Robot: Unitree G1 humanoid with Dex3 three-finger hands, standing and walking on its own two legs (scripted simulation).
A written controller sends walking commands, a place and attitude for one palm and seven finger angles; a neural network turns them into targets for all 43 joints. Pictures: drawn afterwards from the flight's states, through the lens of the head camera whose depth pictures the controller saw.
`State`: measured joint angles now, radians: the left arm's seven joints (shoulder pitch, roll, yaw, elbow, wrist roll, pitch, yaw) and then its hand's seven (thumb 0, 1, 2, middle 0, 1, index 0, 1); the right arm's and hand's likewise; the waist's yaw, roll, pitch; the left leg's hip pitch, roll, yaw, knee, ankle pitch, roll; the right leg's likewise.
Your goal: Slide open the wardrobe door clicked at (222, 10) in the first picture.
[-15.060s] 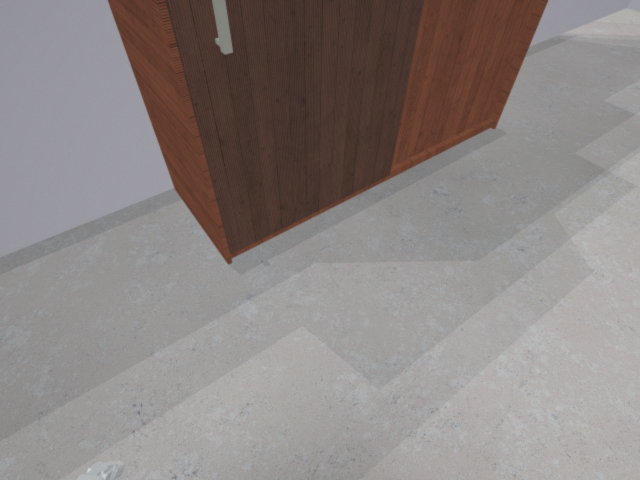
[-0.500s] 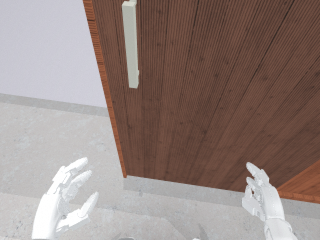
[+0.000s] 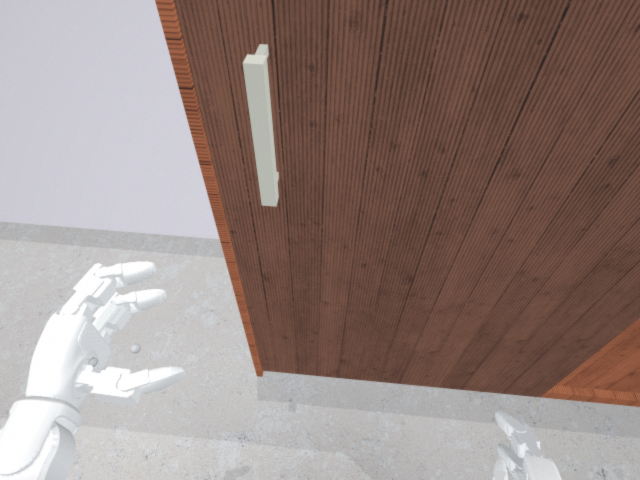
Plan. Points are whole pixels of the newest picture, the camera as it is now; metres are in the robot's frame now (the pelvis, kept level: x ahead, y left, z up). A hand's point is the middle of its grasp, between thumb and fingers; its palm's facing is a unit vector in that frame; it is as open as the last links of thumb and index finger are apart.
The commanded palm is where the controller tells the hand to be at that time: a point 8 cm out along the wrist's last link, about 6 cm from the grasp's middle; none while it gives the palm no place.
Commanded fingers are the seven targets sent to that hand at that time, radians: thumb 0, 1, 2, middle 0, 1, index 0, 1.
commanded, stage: raise the hand with hooked fingers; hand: left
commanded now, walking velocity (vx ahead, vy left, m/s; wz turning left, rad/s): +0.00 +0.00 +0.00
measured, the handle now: (266, 132) +0.50 +0.12 +0.18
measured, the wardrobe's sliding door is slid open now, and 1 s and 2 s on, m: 0.00 0.00 0.00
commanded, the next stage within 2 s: move the hooked fingers beside the handle in 1.10 s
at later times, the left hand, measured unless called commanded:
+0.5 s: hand (60, 259) +0.26 +0.27 +0.19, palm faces +0.10 -0.99 -0.09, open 13.9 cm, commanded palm +0.23 +0.31 +0.20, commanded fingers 0.00 -0.50 0.30 -0.30 -1.20 -0.30 -1.20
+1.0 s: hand (72, 237) +0.28 +0.26 +0.20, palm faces +0.10 -0.99 -0.07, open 13.9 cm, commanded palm +0.24 +0.30 +0.21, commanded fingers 0.00 -0.50 0.30 -0.30 -1.20 -0.30 -1.20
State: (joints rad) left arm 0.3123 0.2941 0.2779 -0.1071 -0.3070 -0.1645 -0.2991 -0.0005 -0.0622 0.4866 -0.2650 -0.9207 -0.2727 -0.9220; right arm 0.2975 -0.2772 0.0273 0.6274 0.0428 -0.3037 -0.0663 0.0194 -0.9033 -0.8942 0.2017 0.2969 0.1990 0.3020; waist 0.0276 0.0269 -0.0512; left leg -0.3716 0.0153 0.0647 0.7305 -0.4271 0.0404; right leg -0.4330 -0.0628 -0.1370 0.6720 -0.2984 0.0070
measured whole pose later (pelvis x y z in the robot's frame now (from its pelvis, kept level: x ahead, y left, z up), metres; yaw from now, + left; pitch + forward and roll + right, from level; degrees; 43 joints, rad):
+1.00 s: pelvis +0.00 -0.02 +0.02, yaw +0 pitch -3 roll -1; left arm -0.13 0.45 0.49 0.12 -0.32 0.16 -0.43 -0.02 -0.50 0.30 -0.30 -1.20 -0.31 -1.20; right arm 0.23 -0.28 0.07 0.62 0.08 -0.23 -0.09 0.02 -0.91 -0.89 0.20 0.30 0.20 0.30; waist 0.06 0.05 -0.01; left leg -0.12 0.02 0.07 0.47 -0.30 0.02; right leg -0.20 -0.03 -0.14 0.45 -0.20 -0.02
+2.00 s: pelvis +0.00 -0.02 +0.02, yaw -1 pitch +0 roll +0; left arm -0.38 0.42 0.39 0.37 -0.26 0.12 -0.35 -0.02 -0.50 0.30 -0.30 -1.20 -0.30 -1.20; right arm 0.25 -0.27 0.07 0.64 0.08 -0.19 -0.09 0.02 -0.90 -0.89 0.20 0.30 0.20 0.30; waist 0.02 0.05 -0.02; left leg -0.16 0.01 0.08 0.45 -0.30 0.02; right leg -0.25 -0.04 -0.12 0.45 -0.20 -0.01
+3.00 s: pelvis +0.01 -0.02 +0.02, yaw -2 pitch +4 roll +0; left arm -0.69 0.42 0.36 0.80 -0.18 -0.05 -0.27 -0.02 -0.49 0.30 -0.31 -1.21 -0.32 -1.21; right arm 0.36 -0.28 0.04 0.68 0.06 -0.10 -0.07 0.01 -0.91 -0.89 0.20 0.30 0.20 0.30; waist -0.04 0.04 -0.04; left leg -0.23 0.02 0.10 0.46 -0.31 0.02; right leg -0.33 -0.03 -0.10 0.46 -0.20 -0.01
